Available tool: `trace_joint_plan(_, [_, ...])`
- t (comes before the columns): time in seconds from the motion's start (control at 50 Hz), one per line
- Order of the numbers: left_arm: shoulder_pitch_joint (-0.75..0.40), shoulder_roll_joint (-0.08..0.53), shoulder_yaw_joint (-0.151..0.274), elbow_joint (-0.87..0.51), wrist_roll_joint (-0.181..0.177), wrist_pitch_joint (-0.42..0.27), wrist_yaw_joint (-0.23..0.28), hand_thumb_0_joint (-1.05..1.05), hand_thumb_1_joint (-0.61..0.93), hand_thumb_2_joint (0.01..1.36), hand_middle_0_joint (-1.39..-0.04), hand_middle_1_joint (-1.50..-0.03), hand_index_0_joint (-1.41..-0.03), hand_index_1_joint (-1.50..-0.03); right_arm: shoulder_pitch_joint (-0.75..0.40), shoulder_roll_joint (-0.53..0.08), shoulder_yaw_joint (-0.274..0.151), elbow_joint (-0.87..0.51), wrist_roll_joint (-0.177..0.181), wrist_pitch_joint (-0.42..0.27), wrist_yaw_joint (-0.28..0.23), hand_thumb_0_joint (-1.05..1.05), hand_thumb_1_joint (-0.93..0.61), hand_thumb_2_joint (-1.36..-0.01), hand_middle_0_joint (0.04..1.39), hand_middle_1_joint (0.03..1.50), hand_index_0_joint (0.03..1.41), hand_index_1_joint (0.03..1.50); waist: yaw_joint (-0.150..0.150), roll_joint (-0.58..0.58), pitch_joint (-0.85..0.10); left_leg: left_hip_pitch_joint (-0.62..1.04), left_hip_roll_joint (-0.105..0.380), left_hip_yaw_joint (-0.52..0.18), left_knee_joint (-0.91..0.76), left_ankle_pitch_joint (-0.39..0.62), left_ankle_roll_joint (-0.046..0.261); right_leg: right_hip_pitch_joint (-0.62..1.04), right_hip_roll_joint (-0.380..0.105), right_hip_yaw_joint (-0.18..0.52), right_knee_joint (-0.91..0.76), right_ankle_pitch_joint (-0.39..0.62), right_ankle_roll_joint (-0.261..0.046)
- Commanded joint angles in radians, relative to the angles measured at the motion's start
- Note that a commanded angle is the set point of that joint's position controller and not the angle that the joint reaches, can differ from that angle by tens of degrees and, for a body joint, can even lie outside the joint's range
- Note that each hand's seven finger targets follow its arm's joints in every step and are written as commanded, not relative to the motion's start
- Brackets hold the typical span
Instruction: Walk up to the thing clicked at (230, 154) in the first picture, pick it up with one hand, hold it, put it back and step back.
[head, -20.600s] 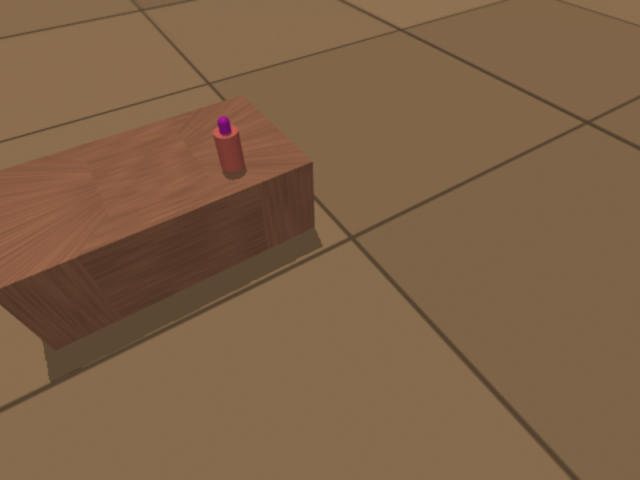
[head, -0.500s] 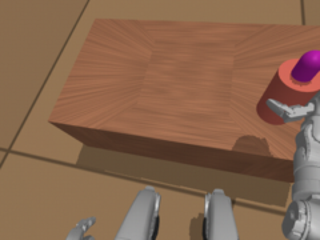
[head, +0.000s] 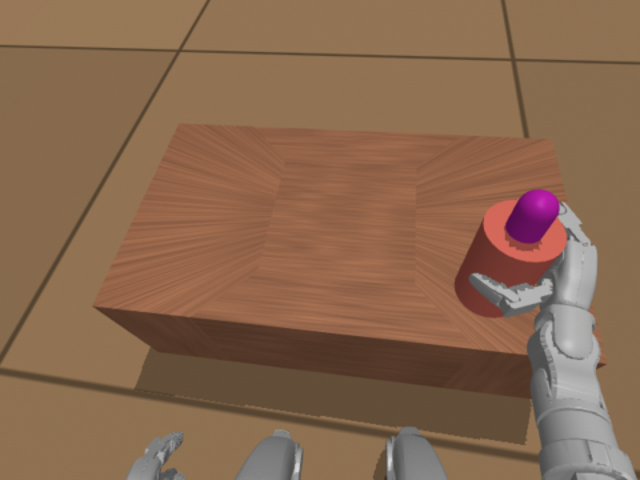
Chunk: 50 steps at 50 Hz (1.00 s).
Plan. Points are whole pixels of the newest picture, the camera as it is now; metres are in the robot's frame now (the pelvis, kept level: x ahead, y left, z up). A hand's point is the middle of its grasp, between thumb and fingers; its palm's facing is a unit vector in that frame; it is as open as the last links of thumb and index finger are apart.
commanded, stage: lift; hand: right
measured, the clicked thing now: (510, 250) +0.40 -0.19 +0.04
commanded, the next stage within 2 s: hold in 0.68 s
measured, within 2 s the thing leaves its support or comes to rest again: neither
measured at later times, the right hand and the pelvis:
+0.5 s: hand (505, 255) +0.37 -0.17 +0.07, palm faces +0.25 +0.97 +0.00, open 11.9 cm; pelvis +0.02 +0.01 +0.03, yaw +0 degrees
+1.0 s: hand (515, 257) +0.36 -0.18 +0.09, palm faces +0.25 +0.97 +0.01, open 11.9 cm; pelvis +0.02 +0.00 +0.04, yaw +0 degrees
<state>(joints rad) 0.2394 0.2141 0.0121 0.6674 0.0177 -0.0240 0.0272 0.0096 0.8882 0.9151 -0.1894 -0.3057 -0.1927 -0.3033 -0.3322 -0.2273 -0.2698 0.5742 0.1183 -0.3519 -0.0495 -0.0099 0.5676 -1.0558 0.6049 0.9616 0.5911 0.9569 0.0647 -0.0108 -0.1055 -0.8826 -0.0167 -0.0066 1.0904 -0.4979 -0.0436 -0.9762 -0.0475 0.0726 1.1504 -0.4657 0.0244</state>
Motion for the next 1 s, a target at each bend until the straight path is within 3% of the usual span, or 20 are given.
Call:
trace_joint_plan(0.0, [0.039, 0.149, 0.049, -0.092, -0.001, -0.037, 0.016, 0.000, 0.885, 0.915, -0.189, -0.300, -0.185, -0.304, -0.375, -0.148, -0.009, -0.337, 0.025, -0.123, -0.006, 0.000, 0.007, -1.284, 1.220, 1.413, 1.273, 1.413, 0.010, -0.100, -0.412, 0.175, -0.022, 0.043, -0.171, 0.252, 0.060, 0.390, 0.016, -0.042, -0.210, 0.206, -0.026])
trace_joint_plan(0.08, [0.042, 0.150, 0.054, -0.088, -0.001, -0.039, 0.023, 0.000, 0.902, 0.908, -0.189, -0.303, -0.189, -0.303, -0.344, -0.144, -0.010, -0.338, 0.023, -0.128, -0.013, 0.000, 0.005, -1.294, 1.226, 1.422, 1.279, 1.422, 0.006, -0.071, -0.390, 0.206, -0.022, 0.044, -0.199, 0.270, 0.058, 0.419, 0.015, -0.042, -0.243, 0.228, -0.026])
trace_joint_plan(0.14, [0.029, 0.144, 0.049, -0.093, -0.002, -0.039, 0.025, 0.000, 0.899, 0.908, -0.189, -0.304, -0.189, -0.305, -0.333, -0.117, 0.016, -0.343, 0.026, -0.130, -0.016, 0.000, 0.002, -1.297, 1.221, 1.421, 1.275, 1.421, 0.005, -0.072, -0.351, 0.226, -0.019, 0.041, -0.224, 0.251, 0.057, 0.433, 0.017, -0.048, -0.267, 0.205, -0.025])
trace_joint_plan(0.2, [0.020, 0.144, 0.052, -0.086, -0.004, -0.042, 0.024, 0.000, 0.903, 0.905, -0.188, -0.304, -0.189, -0.303, -0.285, -0.116, 0.002, -0.325, 0.031, -0.129, -0.019, 0.000, 0.007, -1.286, 1.213, 1.411, 1.266, 1.411, -0.008, -0.056, -0.314, 0.236, -0.019, 0.045, -0.245, 0.217, 0.055, 0.423, 0.016, -0.045, -0.292, 0.171, -0.024])
trace_joint_plan(0.22, [0.015, 0.136, 0.046, -0.100, -0.004, -0.042, 0.022, 0.000, 0.906, 0.904, -0.188, -0.304, -0.189, -0.302, -0.293, -0.120, 0.007, -0.367, 0.029, -0.137, -0.019, 0.000, 0.036, -1.287, 1.211, 1.415, 1.266, 1.415, -0.019, -0.076, -0.348, 0.259, -0.017, 0.041, -0.245, 0.247, 0.057, 0.448, 0.018, -0.049, -0.293, 0.203, -0.022])
trace_joint_plan(0.4, [0.015, 0.121, 0.039, -0.103, -0.004, -0.035, 0.030, 0.000, 0.900, 0.903, -0.191, -0.305, -0.191, -0.305, -0.246, -0.094, 0.019, -0.386, 0.030, -0.137, -0.031, 0.000, 0.016, -1.279, 1.199, 1.400, 1.252, 1.400, -0.022, -0.037, -0.328, 0.334, -0.009, 0.026, -0.280, 0.338, 0.047, 0.486, 0.023, -0.068, -0.301, 0.280, -0.030])
trace_joint_plan(0.42, [0.010, 0.120, 0.040, -0.107, -0.004, -0.036, 0.031, 0.000, 0.901, 0.906, -0.191, -0.305, -0.191, -0.306, -0.238, -0.078, 0.041, -0.395, 0.029, -0.137, -0.030, 0.000, 0.028, -1.273, 1.194, 1.395, 1.247, 1.395, -0.016, -0.035, -0.330, 0.339, -0.008, 0.024, -0.280, 0.353, 0.046, 0.490, 0.024, -0.068, -0.301, 0.292, -0.031])
trace_joint_plan(0.44, [0.016, 0.122, 0.044, -0.101, -0.003, -0.034, 0.033, 0.000, 0.906, 0.902, -0.190, -0.305, -0.191, -0.304, -0.247, -0.099, 0.018, -0.391, 0.029, -0.135, -0.034, 0.000, 0.024, -1.283, 1.200, 1.405, 1.255, 1.405, -0.019, -0.034, -0.336, 0.346, -0.005, 0.018, -0.287, 0.363, 0.043, 0.487, 0.025, -0.074, -0.296, 0.295, -0.033])
trace_joint_plan(0.46, [0.013, 0.123, 0.043, -0.104, -0.005, -0.033, 0.033, 0.000, 0.903, 0.906, -0.192, -0.306, -0.192, -0.306, -0.227, -0.089, 0.031, -0.398, 0.028, -0.134, -0.034, 0.000, 0.019, -1.269, 1.197, 1.392, 1.248, 1.392, -0.021, -0.022, -0.331, 0.358, -0.005, 0.019, -0.288, 0.368, 0.043, 0.492, 0.026, -0.073, -0.304, 0.299, -0.033])
trace_joint_plan(0.48, [0.015, 0.120, 0.043, -0.102, -0.003, -0.032, 0.034, 0.000, 0.901, 0.905, -0.192, -0.306, -0.192, -0.306, -0.243, -0.107, 0.018, -0.411, 0.024, -0.137, -0.036, 0.000, 0.032, -1.275, 1.197, 1.398, 1.250, 1.398, -0.029, -0.037, -0.340, 0.365, -0.001, 0.014, -0.289, 0.384, 0.041, 0.495, 0.027, -0.077, -0.300, 0.312, -0.033])
trace_joint_plan(0.5, [0.015, 0.118, 0.042, -0.103, -0.004, -0.030, 0.033, 0.000, 0.902, 0.901, -0.191, -0.305, -0.192, -0.304, -0.228, -0.085, 0.037, -0.399, 0.026, -0.135, -0.035, 0.000, 0.028, -1.283, 1.201, 1.405, 1.255, 1.405, -0.020, -0.025, -0.333, 0.371, -0.002, 0.014, -0.293, 0.396, 0.040, 0.502, 0.027, -0.077, -0.301, 0.321, -0.034])
trace_joint_plan(0.6, [-0.003, 0.115, 0.043, -0.104, -0.005, -0.025, 0.032, 0.000, 0.902, 0.903, -0.194, -0.308, -0.195, -0.307, -0.203, -0.081, 0.042, -0.397, 0.021, -0.133, -0.036, 0.000, -0.013, -1.273, 1.206, 1.394, 1.255, 1.394, -0.027, -0.033, -0.290, 0.381, -0.002, 0.016, -0.314, 0.362, 0.042, 0.505, 0.028, -0.078, -0.328, 0.295, -0.031])
trace_joint_plan(0.68, [-0.008, 0.120, 0.044, -0.106, -0.005, -0.022, 0.033, 0.000, 0.904, 0.902, -0.195, -0.310, -0.197, -0.308, -0.208, -0.088, 0.039, -0.423, 0.024, -0.131, -0.038, 0.000, 0.013, -1.270, 1.193, 1.389, 1.245, 1.389, -0.030, -0.049, -0.309, 0.384, 0.000, 0.014, -0.321, 0.372, 0.043, 0.538, 0.027, -0.078, -0.336, 0.310, -0.028])
trace_joint_plan(0.7, [-0.014, 0.122, 0.045, -0.111, -0.007, -0.024, 0.034, 0.000, 0.906, 0.905, -0.195, -0.311, -0.197, -0.309, -0.184, -0.057, 0.061, -0.403, 0.027, -0.126, -0.036, 0.000, -0.026, -1.281, 1.205, 1.396, 1.255, 1.396, -0.021, -0.025, -0.293, 0.379, -0.004, 0.021, -0.322, 0.374, 0.043, 0.541, 0.024, -0.074, -0.344, 0.314, -0.028])
trace_joint_plan(0.74, [-0.022, 0.119, 0.042, -0.108, -0.006, -0.024, 0.032, 0.000, 0.902, 0.905, -0.198, -0.311, -0.200, -0.310, -0.214, -0.080, 0.053, -0.447, 0.027, -0.130, -0.040, 0.000, 0.007, -1.272, 1.191, 1.387, 1.242, 1.387, -0.034, -0.058, -0.285, 0.383, -0.003, 0.022, -0.326, 0.346, 0.047, 0.539, 0.025, -0.073, -0.359, 0.294, -0.023])
trace_joint_plan(0.82, [-0.012, 0.123, 0.049, -0.099, -0.006, -0.023, 0.037, 0.000, 0.896, 0.911, -0.202, -0.312, -0.200, -0.314, -0.168, -0.059, 0.061, -0.413, 0.030, -0.122, -0.038, 0.000, 0.034, -1.265, 1.203, 1.392, 1.252, 1.392, -0.022, -0.018, -0.288, 0.402, -0.001, 0.020, -0.333, 0.397, 0.040, 0.555, 0.025, -0.075, -0.353, 0.337, -0.030])
trace_joint_plan(0.88, [-0.010, 0.111, 0.043, -0.101, -0.006, -0.022, 0.040, 0.000, 0.898, 0.913, -0.202, -0.313, -0.200, -0.315, -0.187, -0.071, 0.056, -0.448, 0.024, -0.125, -0.045, 0.000, 0.051, -1.249, 1.179, 1.370, 1.229, 1.370, -0.030, -0.015, -0.314, 0.424, 0.003, 0.018, -0.332, 0.434, 0.037, 0.573, 0.026, -0.078, -0.349, 0.369, -0.030])
trace_joint_plan(0.92, [-0.020, 0.119, 0.047, -0.098, -0.006, -0.022, 0.039, 0.000, 0.905, 0.908, -0.205, -0.317, -0.206, -0.316, -0.159, -0.053, 0.065, -0.423, 0.026, -0.119, -0.047, 0.000, 0.030, -1.250, 1.183, 1.370, 1.231, 1.370, -0.031, -0.020, -0.261, 0.402, -0.001, 0.025, -0.341, 0.374, 0.043, 0.557, 0.024, -0.074, -0.371, 0.324, -0.027])
trace_joint_plan(0.98, [-0.036, 0.108, 0.036, -0.113, -0.008, -0.023, 0.036, 0.000, 0.897, 0.911, -0.207, -0.316, -0.206, -0.317, -0.197, -0.061, 0.076, -0.487, 0.023, -0.128, -0.049, 0.000, 0.049, -1.248, 1.180, 1.369, 1.229, 1.369, -0.036, -0.061, -0.298, 0.412, -0.002, 0.026, -0.343, 0.369, 0.046, 0.599, 0.022, -0.071, -0.382, 0.330, -0.020])
